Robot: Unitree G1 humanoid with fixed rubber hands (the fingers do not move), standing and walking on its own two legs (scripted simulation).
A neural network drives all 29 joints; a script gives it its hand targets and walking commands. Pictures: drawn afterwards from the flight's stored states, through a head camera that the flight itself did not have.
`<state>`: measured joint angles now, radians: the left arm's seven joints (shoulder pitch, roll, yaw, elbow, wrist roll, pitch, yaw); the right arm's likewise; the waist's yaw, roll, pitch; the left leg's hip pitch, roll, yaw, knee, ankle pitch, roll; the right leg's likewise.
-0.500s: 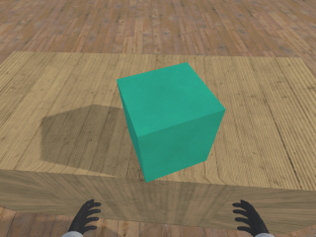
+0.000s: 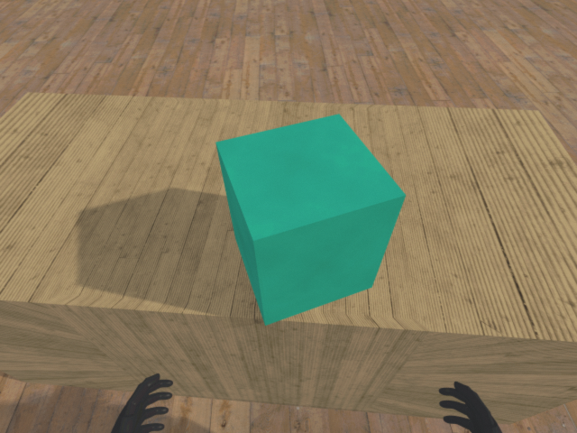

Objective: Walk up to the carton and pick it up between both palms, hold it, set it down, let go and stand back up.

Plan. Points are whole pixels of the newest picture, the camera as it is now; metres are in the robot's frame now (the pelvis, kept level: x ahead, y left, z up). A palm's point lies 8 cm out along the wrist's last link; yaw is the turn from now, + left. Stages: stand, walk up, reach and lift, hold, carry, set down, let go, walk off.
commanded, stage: stand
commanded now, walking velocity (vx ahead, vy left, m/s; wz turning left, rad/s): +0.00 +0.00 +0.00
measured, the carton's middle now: (301, 221) +0.43 +0.00 +0.02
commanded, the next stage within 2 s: walk up in 1.72 s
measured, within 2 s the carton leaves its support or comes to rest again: neither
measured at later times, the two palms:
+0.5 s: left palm out of the picture +0.12 +0.25 -0.09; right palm out of the picture +0.13 -0.24 -0.09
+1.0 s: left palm out of the picture +0.12 +0.26 -0.08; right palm out of the picture +0.12 -0.25 -0.09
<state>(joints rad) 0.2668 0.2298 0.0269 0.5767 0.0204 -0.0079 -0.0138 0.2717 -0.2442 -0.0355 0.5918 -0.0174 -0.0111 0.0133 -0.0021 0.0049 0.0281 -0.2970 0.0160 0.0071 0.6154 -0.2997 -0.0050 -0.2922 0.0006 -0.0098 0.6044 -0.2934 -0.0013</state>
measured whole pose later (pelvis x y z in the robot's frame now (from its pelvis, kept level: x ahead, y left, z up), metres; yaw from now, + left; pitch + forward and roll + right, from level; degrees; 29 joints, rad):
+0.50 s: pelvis +0.01 +0.01 +0.00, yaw +0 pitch +0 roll +0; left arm 0.30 0.24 0.02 0.61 0.02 -0.01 -0.01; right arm 0.28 -0.24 -0.03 0.61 -0.02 -0.01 0.01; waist 0.01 0.00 0.02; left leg -0.28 0.00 0.01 0.58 -0.30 0.00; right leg -0.28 -0.01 0.00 0.58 -0.30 0.01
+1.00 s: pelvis +0.01 +0.01 +0.00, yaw +0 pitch -1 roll +0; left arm 0.28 0.25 0.01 0.62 0.02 -0.01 -0.01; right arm 0.28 -0.26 -0.02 0.62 -0.01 0.00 0.01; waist 0.00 0.01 0.04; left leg -0.25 0.00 0.02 0.56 -0.29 0.01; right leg -0.26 -0.01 0.00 0.56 -0.28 0.01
